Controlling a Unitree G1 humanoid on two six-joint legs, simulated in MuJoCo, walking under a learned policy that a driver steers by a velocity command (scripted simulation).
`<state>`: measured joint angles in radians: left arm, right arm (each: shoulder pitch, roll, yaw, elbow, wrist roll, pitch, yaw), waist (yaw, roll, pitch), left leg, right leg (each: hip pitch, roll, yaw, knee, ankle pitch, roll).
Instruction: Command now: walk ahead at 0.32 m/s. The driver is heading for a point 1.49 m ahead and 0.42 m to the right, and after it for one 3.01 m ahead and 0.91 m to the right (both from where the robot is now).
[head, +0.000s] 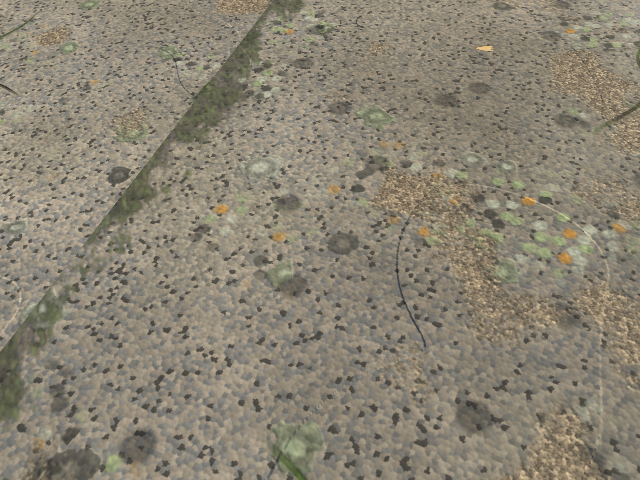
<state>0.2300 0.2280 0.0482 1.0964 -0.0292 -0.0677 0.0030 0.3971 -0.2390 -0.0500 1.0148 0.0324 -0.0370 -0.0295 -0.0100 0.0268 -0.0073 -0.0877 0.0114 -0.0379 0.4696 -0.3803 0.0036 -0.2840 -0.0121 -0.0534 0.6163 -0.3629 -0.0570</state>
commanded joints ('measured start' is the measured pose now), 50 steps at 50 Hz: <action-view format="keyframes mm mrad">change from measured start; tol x32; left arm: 1 250 110 40 54 9 -21 -7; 27 379 -32 -41 -85 35 -11 -3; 50 -248 74 14 -377 6 2 -64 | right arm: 1 -134 -106 -12 -84 -5 -20 6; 21 -562 -56 5 -260 1 -67 77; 27 49 -295 -82 -96 -24 -59 63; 50 -69 -198 -42 -45 -22 -34 7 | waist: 1 148 -63 50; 21 75 -105 166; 27 -92 217 -404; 50 -38 21 89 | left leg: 1 -372 53 -44 112 86 90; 5 -747 55 -64 763 7 76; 21 -566 40 69 68 412 52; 25 -89 -56 123 57 330 136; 28 520 362 -740 -185 -61 353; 35 -147 221 -87 -358 291 215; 50 216 280 214 -204 770 132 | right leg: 1 366 -48 119 -201 85 -15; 3 453 -396 810 -469 -188 -236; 20 322 -222 112 -521 464 -113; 25 363 -198 48 -63 1065 -48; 28 -375 51 204 769 -182 18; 43 -382 -113 98 153 471 28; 50 -400 -50 -17 6 264 -34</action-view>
